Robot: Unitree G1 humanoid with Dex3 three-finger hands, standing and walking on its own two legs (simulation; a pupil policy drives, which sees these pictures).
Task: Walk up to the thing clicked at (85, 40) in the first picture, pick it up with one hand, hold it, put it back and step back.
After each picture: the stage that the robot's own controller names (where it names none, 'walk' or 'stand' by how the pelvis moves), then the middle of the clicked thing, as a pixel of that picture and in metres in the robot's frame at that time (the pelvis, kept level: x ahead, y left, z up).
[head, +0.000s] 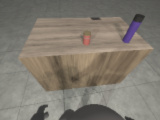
stand; (86, 38) +0.67 +0.04 +0.07
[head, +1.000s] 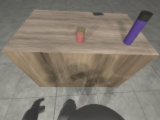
rise first; (80, 35) +0.60 +0.11 +0.10
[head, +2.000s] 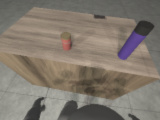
stand; (66, 41) +0.49 +0.20 +0.10
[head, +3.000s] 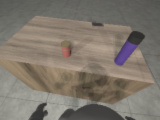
stand; (66, 49) +0.48 +0.20 +0.06
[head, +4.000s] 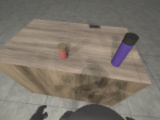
stand; (63, 51) +0.46 +0.22 +0.06
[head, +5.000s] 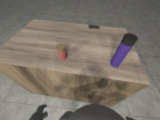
stand; (62, 52) +0.46 +0.22 +0.06
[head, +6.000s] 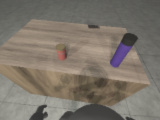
stand; (61, 52) +0.45 +0.23 +0.06
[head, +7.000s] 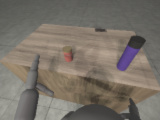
rise first; (68, 54) +0.45 +0.21 +0.07
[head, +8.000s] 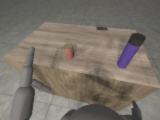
go down; (69, 51) +0.47 +0.21 +0.07
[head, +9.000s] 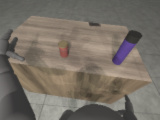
go down; (63, 49) +0.48 +0.19 +0.07
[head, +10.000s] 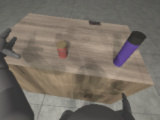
go down; (62, 50) +0.46 +0.19 +0.08
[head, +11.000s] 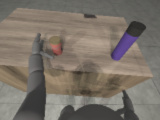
close in; (56, 46) +0.46 +0.21 +0.10
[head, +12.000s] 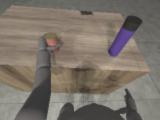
lift; (52, 43) +0.47 +0.22 +0.12
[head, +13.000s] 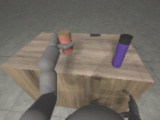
lift; (66, 41) +0.35 +0.14 +0.29
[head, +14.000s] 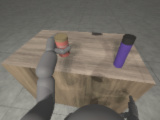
hold; (62, 45) +0.34 +0.17 +0.27
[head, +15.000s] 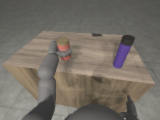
hold; (64, 49) +0.34 +0.16 +0.25
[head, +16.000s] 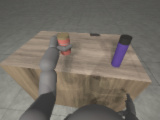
crouch; (64, 44) +0.37 +0.16 +0.26
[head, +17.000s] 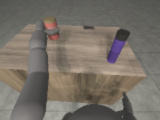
lower; (52, 28) +0.47 +0.22 +0.28
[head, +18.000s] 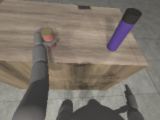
lower; (49, 38) +0.49 +0.22 +0.13
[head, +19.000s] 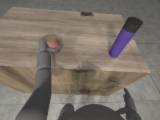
lower; (53, 44) +0.46 +0.22 +0.11
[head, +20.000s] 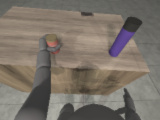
lower; (53, 44) +0.47 +0.22 +0.11
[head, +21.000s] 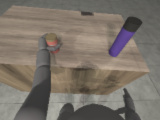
lower; (52, 43) +0.47 +0.22 +0.11
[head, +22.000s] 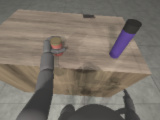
open; (57, 47) +0.45 +0.20 +0.11
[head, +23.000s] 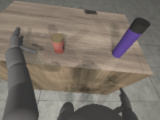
sink last; (58, 44) +0.46 +0.19 +0.11
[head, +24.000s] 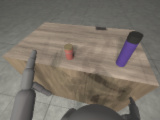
sink last; (69, 52) +0.46 +0.21 +0.08
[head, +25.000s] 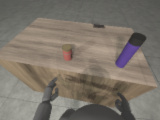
stand; (67, 52) +0.44 +0.19 +0.07
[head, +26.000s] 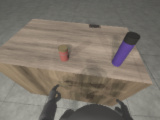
stand; (63, 53) +0.44 +0.21 +0.07
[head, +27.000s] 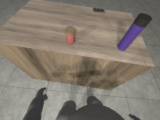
walk; (70, 35) +0.55 +0.15 +0.09
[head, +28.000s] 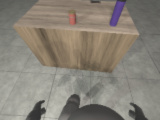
walk; (72, 17) +0.84 +0.21 +0.10
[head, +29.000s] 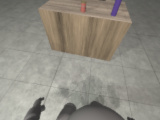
stand; (83, 6) +1.22 +0.14 +0.09
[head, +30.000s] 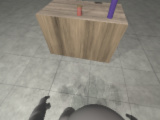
stand; (79, 10) +1.19 +0.17 +0.08
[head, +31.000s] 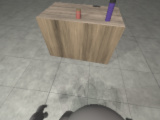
stand; (78, 13) +1.20 +0.18 +0.06
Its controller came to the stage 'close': yes
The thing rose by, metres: 0.21
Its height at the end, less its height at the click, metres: +0.00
